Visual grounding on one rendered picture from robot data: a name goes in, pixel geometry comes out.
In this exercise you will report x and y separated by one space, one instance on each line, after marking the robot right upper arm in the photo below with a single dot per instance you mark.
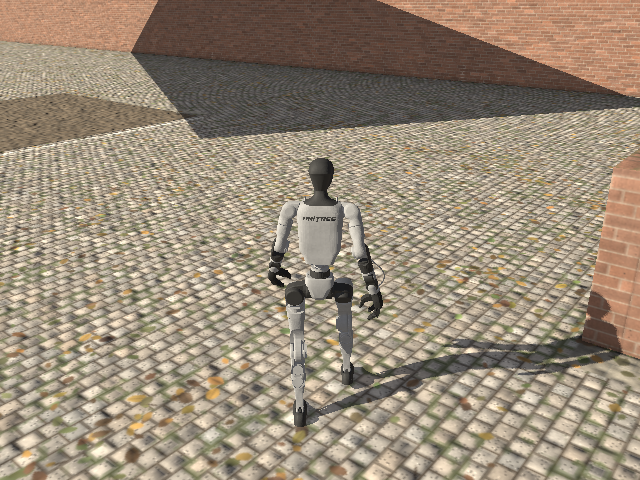
352 212

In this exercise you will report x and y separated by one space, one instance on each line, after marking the right robot shin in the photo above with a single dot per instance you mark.
346 344

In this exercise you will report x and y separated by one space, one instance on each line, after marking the robot left upper arm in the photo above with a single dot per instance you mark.
289 211

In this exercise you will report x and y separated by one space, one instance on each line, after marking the robot right thigh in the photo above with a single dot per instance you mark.
343 294

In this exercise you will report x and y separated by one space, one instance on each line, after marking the right robot hand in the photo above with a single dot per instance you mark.
377 304

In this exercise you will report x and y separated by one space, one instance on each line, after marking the left robot hand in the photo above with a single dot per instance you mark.
282 272

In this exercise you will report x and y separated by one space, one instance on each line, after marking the right robot forearm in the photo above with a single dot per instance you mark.
368 274

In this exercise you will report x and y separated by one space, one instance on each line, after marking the left robot forearm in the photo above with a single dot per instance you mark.
275 259

